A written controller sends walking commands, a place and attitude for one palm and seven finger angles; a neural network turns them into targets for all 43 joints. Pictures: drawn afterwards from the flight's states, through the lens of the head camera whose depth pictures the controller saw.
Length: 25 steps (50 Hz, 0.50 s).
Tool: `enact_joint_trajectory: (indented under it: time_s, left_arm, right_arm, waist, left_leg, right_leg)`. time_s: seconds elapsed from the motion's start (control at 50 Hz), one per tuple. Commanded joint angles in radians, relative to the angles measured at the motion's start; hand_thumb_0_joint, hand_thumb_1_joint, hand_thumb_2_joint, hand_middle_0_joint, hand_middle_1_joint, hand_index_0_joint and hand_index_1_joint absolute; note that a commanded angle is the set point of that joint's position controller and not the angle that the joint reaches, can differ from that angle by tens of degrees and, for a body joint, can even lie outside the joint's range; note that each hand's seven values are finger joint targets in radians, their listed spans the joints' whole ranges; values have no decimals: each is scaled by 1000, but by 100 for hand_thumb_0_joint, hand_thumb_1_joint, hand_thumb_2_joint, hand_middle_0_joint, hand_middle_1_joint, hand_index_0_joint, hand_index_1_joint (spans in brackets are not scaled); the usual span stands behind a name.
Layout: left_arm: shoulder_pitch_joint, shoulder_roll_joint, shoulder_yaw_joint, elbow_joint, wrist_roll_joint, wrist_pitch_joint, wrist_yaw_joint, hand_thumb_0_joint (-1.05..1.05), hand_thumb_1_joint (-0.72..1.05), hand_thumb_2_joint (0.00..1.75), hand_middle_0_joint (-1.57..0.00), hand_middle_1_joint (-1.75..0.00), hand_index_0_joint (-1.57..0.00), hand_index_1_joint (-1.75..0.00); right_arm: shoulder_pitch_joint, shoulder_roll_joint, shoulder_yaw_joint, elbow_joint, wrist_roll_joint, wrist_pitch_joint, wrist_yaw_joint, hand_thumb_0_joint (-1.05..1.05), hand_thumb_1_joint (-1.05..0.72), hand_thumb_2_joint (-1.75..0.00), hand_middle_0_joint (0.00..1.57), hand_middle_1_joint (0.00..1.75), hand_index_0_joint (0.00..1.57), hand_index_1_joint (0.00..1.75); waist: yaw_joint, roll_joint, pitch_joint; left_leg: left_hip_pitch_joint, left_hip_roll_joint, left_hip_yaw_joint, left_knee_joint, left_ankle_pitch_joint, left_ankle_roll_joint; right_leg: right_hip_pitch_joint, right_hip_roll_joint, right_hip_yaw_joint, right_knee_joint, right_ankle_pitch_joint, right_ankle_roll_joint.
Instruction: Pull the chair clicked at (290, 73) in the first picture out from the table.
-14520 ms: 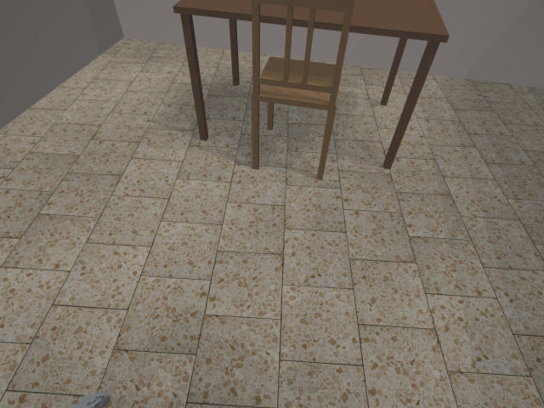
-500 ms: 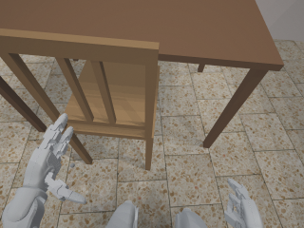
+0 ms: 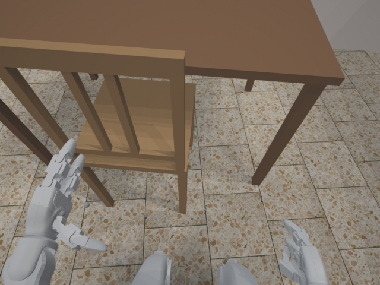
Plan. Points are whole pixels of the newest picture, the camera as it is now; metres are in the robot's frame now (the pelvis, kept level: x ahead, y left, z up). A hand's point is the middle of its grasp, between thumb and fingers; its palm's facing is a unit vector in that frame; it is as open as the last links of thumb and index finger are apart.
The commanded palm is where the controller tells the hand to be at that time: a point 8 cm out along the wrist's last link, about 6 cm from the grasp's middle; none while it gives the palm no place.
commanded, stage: aim the fingers beside a spindle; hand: left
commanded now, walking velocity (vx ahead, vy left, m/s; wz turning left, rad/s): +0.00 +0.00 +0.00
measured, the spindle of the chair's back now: (92, 116) +0.48 +0.29 +0.02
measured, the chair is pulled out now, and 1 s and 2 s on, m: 0.00 0.00 0.00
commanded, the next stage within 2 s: none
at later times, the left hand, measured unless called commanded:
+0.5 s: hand (102, 197) +0.27 +0.20 +0.03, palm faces -0.03 -1.00 -0.03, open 16.9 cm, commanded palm +0.25 +0.25 +0.04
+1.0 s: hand (115, 183) +0.31 +0.18 +0.02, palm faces -0.03 -1.00 -0.05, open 16.9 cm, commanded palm +0.28 +0.23 +0.02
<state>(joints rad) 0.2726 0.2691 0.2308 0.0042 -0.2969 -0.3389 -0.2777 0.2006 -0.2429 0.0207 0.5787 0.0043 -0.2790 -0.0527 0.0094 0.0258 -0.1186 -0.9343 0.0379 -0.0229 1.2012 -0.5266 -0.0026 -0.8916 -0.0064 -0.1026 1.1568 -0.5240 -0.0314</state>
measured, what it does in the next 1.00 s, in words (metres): stands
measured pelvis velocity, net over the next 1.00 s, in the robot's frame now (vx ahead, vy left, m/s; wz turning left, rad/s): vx -0.01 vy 0.01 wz -0.01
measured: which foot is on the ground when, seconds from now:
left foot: down 0.00-1.00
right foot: down 0.00-1.00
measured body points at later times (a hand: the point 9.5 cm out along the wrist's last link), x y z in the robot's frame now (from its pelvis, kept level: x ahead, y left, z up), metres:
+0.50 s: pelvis +0.00 +0.00 -0.01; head +0.08 +0.00 +0.43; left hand +0.27 +0.25 +0.04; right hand +0.17 -0.25 -0.09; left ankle +0.03 +0.12 -0.64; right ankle +0.03 -0.11 -0.64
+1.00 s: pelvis -0.01 +0.01 -0.02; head +0.09 +0.01 +0.42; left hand +0.30 +0.23 +0.03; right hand +0.18 -0.23 -0.11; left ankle +0.03 +0.12 -0.64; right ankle +0.03 -0.11 -0.64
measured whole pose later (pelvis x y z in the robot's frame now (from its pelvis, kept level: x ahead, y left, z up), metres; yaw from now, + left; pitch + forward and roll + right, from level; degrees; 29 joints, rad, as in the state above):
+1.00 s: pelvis -0.01 +0.01 -0.02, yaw +0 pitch +19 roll -2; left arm 0.00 0.23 0.15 0.20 -0.20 -0.37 -0.21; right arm 0.19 -0.25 0.02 0.60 -0.01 -0.25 -0.03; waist 0.00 0.02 -0.14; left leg -1.08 0.03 -0.01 1.30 -0.55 0.01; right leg -1.05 -0.02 -0.08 1.26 -0.55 -0.02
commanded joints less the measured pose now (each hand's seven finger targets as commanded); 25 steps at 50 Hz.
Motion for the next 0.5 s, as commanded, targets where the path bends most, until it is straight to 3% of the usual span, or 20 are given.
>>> enact_joint_trajectory:
  time_s: [0.0, 0.06, 0.16, 0.22, 0.26, 0.28, 0.36, 0.4, 0.48]
  left_arm:
    - [-71, 127, 44, -139, -7, -52, -21, 0, -50, 30, -6, -8, -6, -8]
    - [-163, 145, 41, -116, -1, -33, -36, 0, -50, 30, -6, -8, -6, -8]
    - [-255, 212, 124, -143, -12, -71, -11, 0, -50, 30, -6, -8, -6, -8]
    - [-237, 170, 97, -127, -9, -92, -1, 0, -50, 30, -6, -8, -6, -8]
    - [-208, 181, 110, -96, -3, -85, -1, 0, -50, 30, -6, -8, -6, -8]
    - [-195, 147, 73, -88, 0, -77, -8, 0, -50, 30, -6, -8, -6, -8]
    - [-183, 142, 65, -8, 1, -28, -30, 0, -50, 30, -6, -8, -6, -8]
    - [-215, 147, 65, -26, 1, -27, -32, 0, -50, 30, -6, -8, -6, -8]
    - [-297, 140, 54, -98, 4, -81, -1, 0, -50, 30, -6, -8, -6, -8]
  right_arm:
    - [-32, -144, -58, -137, 14, -62, -14, 0, -90, -90, 20, 30, 20, 30]
    - [-29, -151, -53, -134, 18, -64, -25, 0, -90, -90, 20, 30, 20, 30]
    - [-34, -149, -53, -123, 9, -77, -32, 0, -90, -90, 20, 30, 20, 30]
    - [-32, -141, -55, -123, 5, -81, -24, 0, -90, -90, 20, 30, 20, 30]
    - [-27, -147, -57, -118, 5, -78, -19, 0, -90, -90, 20, 30, 20, 30]
    - [-27, -145, -59, -122, 6, -77, -15, 0, -90, -90, 20, 30, 20, 30]
    - [-23, -154, -61, -123, 13, -64, -15, 0, -90, -90, 20, 30, 20, 30]
    - [-22, -154, -60, -129, 15, -61, -15, 0, -90, -90, 20, 30, 20, 30]
    - [-27, -151, -61, -125, 3, -74, -15, 0, -90, -90, 20, 30, 20, 30]
  waist:
    - [-17, 11, -222]
    - [-33, -12, -202]
    - [-8, 3, -273]
    - [-1, 34, -300]
    - [5, 32, -323]
    - [-1, 34, -320]
    - [-14, -23, -269]
    - [-12, -10, -264]
    - [-13, 22, -294]
  left_leg:
    - [115, -47, -17, -161, 169, 14]
    - [82, -47, -18, -146, 134, 18]
    - [81, -45, -15, -125, 162, 17]
    - [107, -48, -10, -129, 196, 16]
    - [105, -48, -13, -131, 214, 16]
    - [110, -49, -10, -133, 216, 16]
    - [67, -50, -10, -127, 193, 18]
    - [67, -49, -9, -128, 187, 16]
    - [102, -47, -20, -127, 195, 15]
  right_leg:
    - [144, 30, 96, -192, 134, 14]
    - [129, 26, 114, -205, 80, 17]
    - [152, 25, 131, -189, 90, 13]
    - [157, 25, 118, -167, 150, 12]
    - [164, 28, 111, -155, 175, 10]
    - [160, 25, 109, -155, 187, 12]
    - [153, 22, 118, -169, 173, 16]
    - [139, 21, 114, -164, 166, 16]
    - [99, 27, 92, -135, 164, 10]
